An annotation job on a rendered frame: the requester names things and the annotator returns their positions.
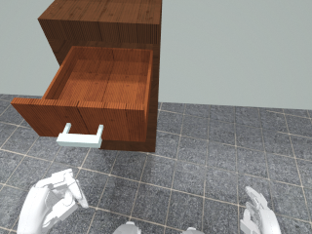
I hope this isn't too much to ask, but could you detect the cabinet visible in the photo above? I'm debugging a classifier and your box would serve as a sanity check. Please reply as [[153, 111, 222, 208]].
[[38, 0, 163, 153]]

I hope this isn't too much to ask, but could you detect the drawer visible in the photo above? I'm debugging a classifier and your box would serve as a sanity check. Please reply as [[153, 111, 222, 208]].
[[11, 46, 153, 142]]

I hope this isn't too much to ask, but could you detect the handle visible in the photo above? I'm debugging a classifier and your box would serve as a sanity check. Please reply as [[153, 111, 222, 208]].
[[57, 123, 103, 148]]

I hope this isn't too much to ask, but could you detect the robot left thigh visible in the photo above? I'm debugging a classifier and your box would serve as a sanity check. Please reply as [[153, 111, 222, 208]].
[[113, 223, 141, 234]]

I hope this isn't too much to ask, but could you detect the right robot hand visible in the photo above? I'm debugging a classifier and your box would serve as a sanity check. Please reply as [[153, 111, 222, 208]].
[[240, 186, 282, 234]]

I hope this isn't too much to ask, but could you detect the left robot hand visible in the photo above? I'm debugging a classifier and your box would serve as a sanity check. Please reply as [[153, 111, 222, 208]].
[[17, 169, 89, 234]]

